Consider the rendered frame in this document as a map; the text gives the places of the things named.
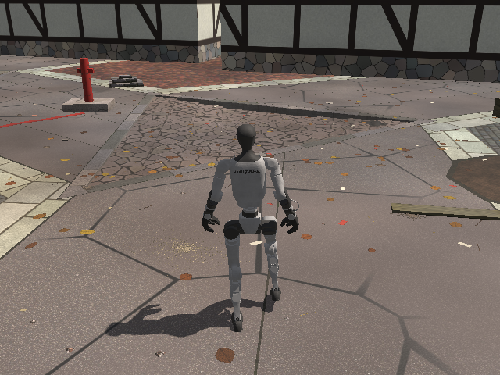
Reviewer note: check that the left robot forearm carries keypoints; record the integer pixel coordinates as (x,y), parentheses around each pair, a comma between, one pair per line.
(210,207)

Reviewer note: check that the robot left hand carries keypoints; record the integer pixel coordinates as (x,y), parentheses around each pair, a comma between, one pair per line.
(212,221)

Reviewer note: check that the robot right hand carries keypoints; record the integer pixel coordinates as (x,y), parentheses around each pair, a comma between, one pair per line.
(289,222)

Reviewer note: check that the right robot upper arm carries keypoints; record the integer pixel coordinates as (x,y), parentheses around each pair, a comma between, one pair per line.
(276,177)

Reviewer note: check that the left robot upper arm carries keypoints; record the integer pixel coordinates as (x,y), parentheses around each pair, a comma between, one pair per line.
(219,178)

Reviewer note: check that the left robot shin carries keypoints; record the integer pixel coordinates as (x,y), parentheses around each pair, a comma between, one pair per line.
(235,295)

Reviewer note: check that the right robot forearm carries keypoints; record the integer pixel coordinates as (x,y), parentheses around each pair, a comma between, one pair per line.
(287,207)

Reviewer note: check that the right robot foot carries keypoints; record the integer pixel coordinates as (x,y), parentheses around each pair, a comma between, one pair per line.
(275,294)

